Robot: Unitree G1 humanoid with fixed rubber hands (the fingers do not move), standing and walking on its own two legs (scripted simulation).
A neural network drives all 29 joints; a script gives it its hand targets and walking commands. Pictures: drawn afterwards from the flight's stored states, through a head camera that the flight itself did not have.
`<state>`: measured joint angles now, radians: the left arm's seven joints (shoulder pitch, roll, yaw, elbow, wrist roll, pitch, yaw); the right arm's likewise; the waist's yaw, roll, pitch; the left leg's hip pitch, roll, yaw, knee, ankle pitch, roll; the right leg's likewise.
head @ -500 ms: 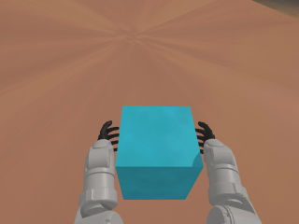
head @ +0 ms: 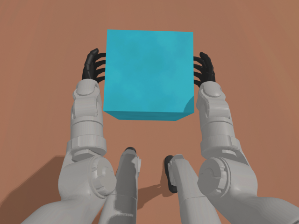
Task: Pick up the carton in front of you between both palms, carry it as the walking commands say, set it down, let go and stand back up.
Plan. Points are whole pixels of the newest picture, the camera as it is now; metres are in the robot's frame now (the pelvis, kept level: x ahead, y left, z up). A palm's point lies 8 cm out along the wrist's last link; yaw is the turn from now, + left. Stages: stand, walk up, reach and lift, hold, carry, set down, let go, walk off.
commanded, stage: set down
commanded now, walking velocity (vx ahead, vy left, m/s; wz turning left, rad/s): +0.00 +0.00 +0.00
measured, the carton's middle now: (148, 84) +0.45 +0.04 -0.15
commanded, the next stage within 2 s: none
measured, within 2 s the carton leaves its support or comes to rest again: rests again in 1.88 s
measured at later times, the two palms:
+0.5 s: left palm (100, 80) +0.48 +0.20 -0.21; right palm (186, 80) +0.50 -0.09 -0.22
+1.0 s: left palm (104, 88) +0.50 +0.22 -0.37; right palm (174, 83) +0.54 -0.07 -0.36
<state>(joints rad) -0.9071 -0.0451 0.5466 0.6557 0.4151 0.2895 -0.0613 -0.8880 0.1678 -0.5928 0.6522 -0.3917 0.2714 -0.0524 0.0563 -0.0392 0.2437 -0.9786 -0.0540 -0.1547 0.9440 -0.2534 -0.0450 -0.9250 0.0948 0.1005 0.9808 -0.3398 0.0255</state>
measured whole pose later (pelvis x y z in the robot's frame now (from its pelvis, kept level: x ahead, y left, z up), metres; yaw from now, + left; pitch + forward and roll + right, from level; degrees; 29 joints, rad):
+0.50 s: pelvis +0.06 +0.01 -0.10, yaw -2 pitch +48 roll -2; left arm -0.81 -0.04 0.47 0.61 0.23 0.22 -0.01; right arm -0.80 0.10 -0.39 0.66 -0.20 0.20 -0.11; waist 0.09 -0.06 -0.23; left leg -1.75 -0.09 -0.13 1.38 -0.46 -0.06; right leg -1.69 0.14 0.12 1.40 -0.54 0.05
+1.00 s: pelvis -0.01 +0.01 -0.24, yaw -4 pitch +45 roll -3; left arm -1.26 0.12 0.51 0.74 0.21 0.32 0.03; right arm -1.35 -0.07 -0.41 0.89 -0.20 0.26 -0.13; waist 0.09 -0.07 0.08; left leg -2.14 -0.14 -0.14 1.82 -0.47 -0.11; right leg -2.08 0.19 0.10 1.86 -0.58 0.10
